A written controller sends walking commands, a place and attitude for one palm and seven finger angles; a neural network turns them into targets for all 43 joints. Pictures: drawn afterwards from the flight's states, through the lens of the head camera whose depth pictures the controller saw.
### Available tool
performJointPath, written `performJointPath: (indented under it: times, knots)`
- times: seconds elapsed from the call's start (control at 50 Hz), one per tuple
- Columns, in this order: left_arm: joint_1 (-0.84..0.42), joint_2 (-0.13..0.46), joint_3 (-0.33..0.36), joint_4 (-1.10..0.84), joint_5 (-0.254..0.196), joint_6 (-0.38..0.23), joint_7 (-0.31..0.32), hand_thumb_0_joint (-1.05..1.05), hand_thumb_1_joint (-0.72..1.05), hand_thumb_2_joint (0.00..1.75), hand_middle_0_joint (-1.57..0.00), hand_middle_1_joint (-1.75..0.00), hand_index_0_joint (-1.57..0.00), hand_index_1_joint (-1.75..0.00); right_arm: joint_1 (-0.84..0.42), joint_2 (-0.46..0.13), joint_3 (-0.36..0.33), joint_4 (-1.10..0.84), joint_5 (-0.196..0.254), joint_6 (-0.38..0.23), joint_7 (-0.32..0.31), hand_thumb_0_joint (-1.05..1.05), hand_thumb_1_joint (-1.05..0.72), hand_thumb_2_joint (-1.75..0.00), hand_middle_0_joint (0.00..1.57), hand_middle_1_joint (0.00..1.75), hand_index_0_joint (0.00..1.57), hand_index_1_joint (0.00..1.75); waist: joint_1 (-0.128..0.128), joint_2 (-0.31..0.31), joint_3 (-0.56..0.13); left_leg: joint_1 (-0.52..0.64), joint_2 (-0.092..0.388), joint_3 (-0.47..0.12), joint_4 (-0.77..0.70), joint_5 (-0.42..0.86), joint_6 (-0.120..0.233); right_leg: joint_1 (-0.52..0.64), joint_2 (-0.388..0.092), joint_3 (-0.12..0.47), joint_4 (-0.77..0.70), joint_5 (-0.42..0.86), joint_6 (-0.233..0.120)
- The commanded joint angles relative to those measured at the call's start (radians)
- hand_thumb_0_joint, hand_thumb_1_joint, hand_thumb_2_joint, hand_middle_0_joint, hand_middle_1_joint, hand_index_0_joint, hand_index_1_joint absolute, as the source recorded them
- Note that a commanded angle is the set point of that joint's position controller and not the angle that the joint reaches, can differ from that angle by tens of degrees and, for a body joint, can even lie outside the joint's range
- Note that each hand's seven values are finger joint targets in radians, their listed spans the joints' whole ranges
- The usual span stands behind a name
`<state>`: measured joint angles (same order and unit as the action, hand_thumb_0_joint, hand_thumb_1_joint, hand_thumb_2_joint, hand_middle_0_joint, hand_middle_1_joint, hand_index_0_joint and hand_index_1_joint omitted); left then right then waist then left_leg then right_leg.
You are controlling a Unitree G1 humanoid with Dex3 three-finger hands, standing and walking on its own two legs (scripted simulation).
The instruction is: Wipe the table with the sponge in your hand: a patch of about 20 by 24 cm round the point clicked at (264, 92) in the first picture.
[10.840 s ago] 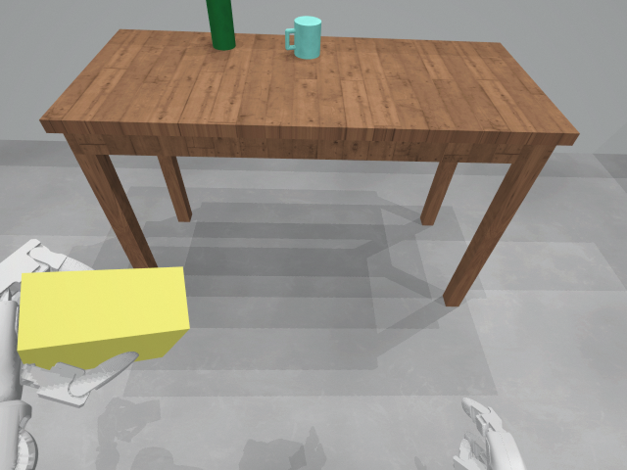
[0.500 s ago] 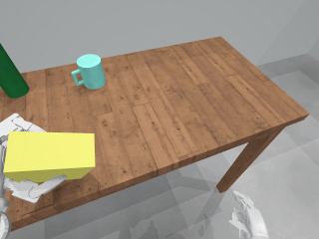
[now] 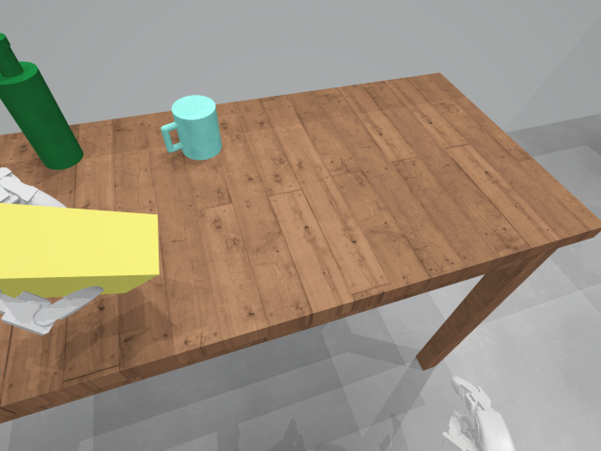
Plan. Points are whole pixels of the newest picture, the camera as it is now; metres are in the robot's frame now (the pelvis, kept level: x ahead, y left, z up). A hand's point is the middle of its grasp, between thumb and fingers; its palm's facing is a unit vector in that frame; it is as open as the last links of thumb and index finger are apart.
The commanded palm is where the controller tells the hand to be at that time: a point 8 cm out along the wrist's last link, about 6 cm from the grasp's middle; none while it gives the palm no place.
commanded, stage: come to a stop and stand still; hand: left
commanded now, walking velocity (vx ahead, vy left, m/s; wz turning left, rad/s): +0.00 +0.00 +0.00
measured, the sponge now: (98, 257) +0.25 +0.25 +0.15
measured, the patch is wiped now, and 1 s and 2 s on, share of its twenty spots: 0.00 0.00 0.00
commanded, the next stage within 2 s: look again from close up in 0.72 s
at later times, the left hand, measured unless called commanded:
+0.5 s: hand out of the picture +0.22 +0.35 +0.17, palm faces +0.44 -0.83 -0.33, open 10.2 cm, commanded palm +0.15 +0.37 +0.18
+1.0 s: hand (0, 289) +0.21 +0.32 +0.16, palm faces +0.39 -0.84 -0.38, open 10.2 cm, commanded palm +0.15 +0.35 +0.18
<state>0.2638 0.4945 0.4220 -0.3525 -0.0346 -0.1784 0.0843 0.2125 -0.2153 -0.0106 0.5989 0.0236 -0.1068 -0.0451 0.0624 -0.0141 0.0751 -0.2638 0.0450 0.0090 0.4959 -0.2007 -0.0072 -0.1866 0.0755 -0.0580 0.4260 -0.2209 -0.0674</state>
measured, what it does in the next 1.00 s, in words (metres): shifts its weight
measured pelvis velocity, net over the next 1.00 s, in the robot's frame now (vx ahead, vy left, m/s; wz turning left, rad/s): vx -0.01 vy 0.07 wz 0.00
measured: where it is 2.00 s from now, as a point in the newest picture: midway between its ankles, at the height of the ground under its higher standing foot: outside the picture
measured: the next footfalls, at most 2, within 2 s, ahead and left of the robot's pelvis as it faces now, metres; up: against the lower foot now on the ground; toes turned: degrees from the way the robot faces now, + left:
none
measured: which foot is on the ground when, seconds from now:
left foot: down 0.00-1.00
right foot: down 0.00-1.00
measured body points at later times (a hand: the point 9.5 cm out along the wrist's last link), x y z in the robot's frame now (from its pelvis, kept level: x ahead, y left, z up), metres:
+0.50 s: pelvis -0.01 +0.09 +0.00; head +0.02 +0.13 +0.45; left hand +0.19 +0.39 +0.19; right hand +0.17 -0.12 -0.07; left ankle +0.03 +0.13 -0.74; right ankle -0.02 -0.06 -0.74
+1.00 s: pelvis -0.01 +0.07 +0.00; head +0.01 +0.09 +0.45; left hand +0.18 +0.36 +0.18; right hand +0.17 -0.15 -0.07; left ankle +0.03 +0.13 -0.74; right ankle -0.02 -0.07 -0.74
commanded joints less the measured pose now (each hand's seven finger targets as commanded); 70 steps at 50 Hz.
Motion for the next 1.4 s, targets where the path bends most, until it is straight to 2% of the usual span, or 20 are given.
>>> performJointPath:
  times: [0.0, 0.04, 0.12, 0.14, 0.16, 0.24, 0.26, 0.34, 0.46, 0.54, 0.68, 0.8, 0.96, 1.04, 1.06, 1.14, 1.16, 1.24, 1.26, 1.38]
  knots:
    - [0.023, 0.021, 0.009, -0.160, -0.030, -0.073, 0.009, 0.00, 0.10, 1.30, -1.20, -1.60, -1.20, -1.60, -0.062, -0.118, -0.045, -0.171, 0.003, -0.070, 0.023, 0.00, -0.90, -0.90, 0.20, 0.30, 0.20, 0.30, -0.010, 0.118, -0.241, 0.134, 0.018, 0.014, -0.021, 0.205, 0.046, 0.045, -0.183, 0.183, -0.023, 0.381, 0.115]
    - [0.114, -0.060, -0.069, -0.225, -0.031, -0.067, 0.009, 0.00, 0.10, 1.30, -1.20, -1.60, -1.20, -1.60, -0.103, -0.101, -0.034, -0.172, 0.012, -0.076, 0.046, 0.00, -0.90, -0.90, 0.20, 0.30, 0.20, 0.30, -0.013, 0.070, -0.259, 0.153, 0.044, -0.012, -0.039, 0.212, 0.057, 0.037, -0.152, 0.143, -0.003, 0.258, 0.110]
    - [0.102, 0.051, 0.023, -0.328, -0.009, -0.062, 0.023, 0.00, 0.10, 1.30, -1.20, -1.60, -1.20, -1.60, -0.120, -0.112, -0.028, -0.202, -0.010, -0.077, 0.033, 0.00, -0.90, -0.90, 0.20, 0.30, 0.20, 0.30, -0.025, -0.074, -0.174, 0.069, 0.031, -0.042, -0.093, -0.055, 0.038, -0.031, -0.141, 0.141, -0.105, -0.049, 0.055]
    - [0.112, 0.114, 0.093, -0.343, -0.007, -0.063, 0.036, 0.00, 0.10, 1.30, -1.20, -1.60, -1.20, -1.60, -0.138, -0.115, -0.022, -0.195, -0.009, -0.072, 0.025, 0.00, -0.90, -0.90, 0.20, 0.30, 0.20, 0.30, -0.026, -0.060, -0.162, 0.088, 0.031, -0.044, -0.112, -0.085, 0.036, -0.065, -0.131, 0.135, -0.110, -0.104, 0.047]
    - [0.090, 0.082, 0.080, -0.337, -0.009, -0.068, 0.033, 0.00, 0.10, 1.30, -1.20, -1.60, -1.20, -1.60, -0.133, -0.111, -0.020, -0.207, -0.014, -0.068, 0.017, 0.00, -0.90, -0.90, 0.20, 0.30, 0.20, 0.30, -0.036, -0.033, -0.135, 0.049, 0.038, -0.069, -0.143, -0.149, 0.043, -0.069, -0.128, 0.117, -0.105, -0.151, 0.045]
    - [-0.048, 0.132, 0.130, -0.386, 0.010, -0.091, 0.046, 0.00, 0.10, 1.30, -1.20, -1.60, -1.20, -1.60, -0.137, -0.112, -0.011, -0.201, -0.012, -0.076, 0.002, 0.00, -0.90, -0.90, 0.20, 0.30, 0.20, 0.30, -0.032, 0.255, -0.089, -0.086, 0.110, -0.148, -0.318, -0.403, 0.063, 0.019, -0.062, 0.056, 0.071, -0.103, 0.055]
    - [-0.078, 0.095, 0.100, -0.378, 0.012, -0.098, 0.044, 0.00, 0.10, 1.30, -1.20, -1.60, -1.20, -1.60, -0.122, -0.102, -0.011, -0.204, -0.016, -0.079, 0.002, 0.00, -0.90, -0.90, 0.20, 0.30, 0.20, 0.30, -0.031, 0.290, -0.095, -0.130, 0.131, -0.170, -0.334, -0.439, 0.076, 0.062, -0.062, 0.040, 0.112, -0.076, 0.055]
    - [-0.063, 0.036, 0.040, -0.368, 0.017, -0.101, 0.035, 0.00, 0.10, 1.30, -1.20, -1.60, -1.20, -1.60, -0.098, -0.102, -0.014, -0.195, -0.010, -0.112, 0.027, 0.00, -0.90, -0.90, 0.20, 0.30, 0.20, 0.30, -0.036, 0.202, -0.165, 0.028, 0.108, -0.133, -0.248, -0.256, 0.056, 0.035, -0.070, 0.044, 0.038, -0.026, 0.047]
    - [0.039, -0.043, -0.043, -0.316, 0.025, -0.079, 0.035, 0.00, 0.10, 1.30, -1.20, -1.60, -1.20, -1.60, -0.073, -0.121, -0.026, -0.165, -0.015, -0.106, 0.042, 0.00, -0.90, -0.90, 0.20, 0.30, 0.20, 0.30, -0.049, 0.111, -0.186, 0.134, 0.103, -0.181, -0.222, -0.033, -0.011, -0.022, -0.069, 0.057, -0.007, 0.001, 0.044]
    - [0.072, 0.050, 0.060, -0.314, 0.024, -0.073, 0.047, 0.00, 0.10, 1.30, -1.20, -1.60, -1.20, -1.60, -0.100, -0.111, -0.021, -0.167, -0.016, -0.082, 0.032, 0.00, -0.90, -0.90, 0.20, 0.30, 0.20, 0.30, -0.039, 0.131, -0.178, 0.150, 0.107, -0.175, -0.242, 0.045, -0.043, -0.040, -0.075, 0.050, 0.010, -0.022, 0.045]
    - [0.069, 0.070, 0.067, -0.402, -0.002, -0.088, 0.042, 0.00, 0.10, 1.30, -1.20, -1.60, -1.20, -1.60, -0.100, -0.106, -0.022, -0.193, -0.016, -0.073, 0.020, 0.00, -0.90, -0.90, 0.20, 0.30, 0.20, 0.30, -0.042, 0.136, -0.209, 0.170, 0.095, -0.138, -0.202, 0.189, -0.060, 0.025, -0.095, 0.037, -0.025, 0.033, 0.038]
    - [0.094, 0.032, 0.025, -0.378, -0.001, -0.085, 0.043, 0.00, 0.10, 1.30, -1.20, -1.60, -1.20, -1.60, -0.092, -0.118, -0.027, -0.180, -0.015, -0.075, 0.022, 0.00, -0.90, -0.90, 0.20, 0.30, 0.20, 0.30, -0.044, 0.160, -0.215, 0.160, 0.091, -0.124, -0.205, 0.104, -0.048, 0.029, -0.102, 0.048, -0.037, 0.028, 0.038]
    - [0.069, 0.009, 0.003, -0.279, 0.003, -0.067, 0.047, 0.00, 0.10, 1.30, -1.20, -1.60, -1.20, -1.60, -0.109, -0.116, -0.021, -0.179, -0.011, -0.053, 0.008, 0.00, -0.90, -0.90, 0.20, 0.30, 0.20, 0.30, -0.048, 0.065, -0.139, 0.067, 0.049, -0.107, -0.191, -0.081, 0.006, 0.019, -0.121, 0.091, -0.120, 0.019, 0.037]
    - [0.043, 0.058, 0.036, -0.322, 0.006, -0.066, 0.051, 0.00, 0.10, 1.30, -1.20, -1.60, -1.20, -1.60, -0.132, -0.113, -0.022, -0.183, -0.002, -0.059, 0.002, 0.00, -0.90, -0.90, 0.20, 0.30, 0.20, 0.30, -0.048, 0.076, -0.151, 0.102, 0.034, -0.086, -0.148, -0.032, 0.024, -0.005, -0.137, 0.123, -0.134, 0.044, 0.031]
    - [0.047, 0.008, -0.010, -0.317, -0.002, -0.070, 0.044, 0.00, 0.10, 1.30, -1.20, -1.60, -1.20, -1.60, -0.119, -0.115, -0.019, -0.182, -0.011, -0.058, 0.003, 0.00, -0.90, -0.90, 0.20, 0.30, 0.20, 0.30, -0.050, 0.068, -0.160, 0.099, 0.031, -0.089, -0.140, -0.021, 0.031, 0.003, -0.137, 0.120, -0.137, 0.054, 0.029]
    - [0.068, 0.071, 0.048, -0.356, -0.004, -0.068, 0.054, 0.00, 0.10, 1.30, -1.20, -1.60, -1.20, -1.60, -0.136, -0.114, -0.021, -0.183, -0.002, -0.066, -0.002, 0.00, -0.90, -0.90, 0.20, 0.30, 0.20, 0.30, -0.044, 0.107, -0.181, 0.124, 0.030, -0.086, -0.125, 0.064, 0.027, 0.011, -0.144, 0.127, -0.112, 0.114, 0.029]
    - [0.088, 0.031, 0.015, -0.335, -0.013, -0.069, 0.047, 0.00, 0.10, 1.30, -1.20, -1.60, -1.20, -1.60, -0.122, -0.110, -0.015, -0.184, -0.011, -0.061, -0.001, 0.00, -0.90, -0.90, 0.20, 0.30, 0.20, 0.30, -0.044, 0.074, -0.182, 0.119, 0.033, -0.090, -0.130, 0.056, 0.033, 0.016, -0.135, 0.116, -0.121, 0.108, 0.032]
    - [0.100, 0.072, 0.067, -0.318, -0.021, -0.059, 0.047, 0.00, 0.10, 1.30, -1.20, -1.60, -1.20, -1.60, -0.127, -0.107, -0.020, -0.184, -0.001, -0.056, -0.005, 0.00, -0.90, -0.90, 0.20, 0.30, 0.20, 0.30, -0.047, 0.063, -0.178, 0.149, 0.052, -0.092, -0.140, 0.113, 0.022, 0.000, -0.121, 0.104, -0.108, 0.126, 0.038]
    - [0.108, 0.028, 0.025, -0.296, -0.030, -0.057, 0.038, 0.00, 0.10, 1.30, -1.20, -1.60, -1.20, -1.60, -0.115, -0.108, -0.018, -0.185, -0.008, -0.048, -0.003, 0.00, -0.90, -0.90, 0.20, 0.30, 0.20, 0.30, -0.050, 0.067, -0.173, 0.140, 0.059, -0.093, -0.152, 0.099, 0.026, -0.001, -0.112, 0.093, -0.112, 0.115, 0.043]
    - [0.071, 0.038, 0.019, -0.319, -0.036, -0.044, 0.027, 0.00, 0.10, 1.30, -1.20, -1.60, -1.20, -1.60, -0.112, -0.109, -0.032, -0.205, 0.000, -0.041, 0.002, 0.00, -0.90, -0.90, 0.20, 0.30, 0.20, 0.30, -0.052, 0.083, -0.168, 0.143, 0.083, -0.093, -0.147, 0.115, 0.028, -0.005, -0.108, 0.097, -0.106, 0.125, 0.048]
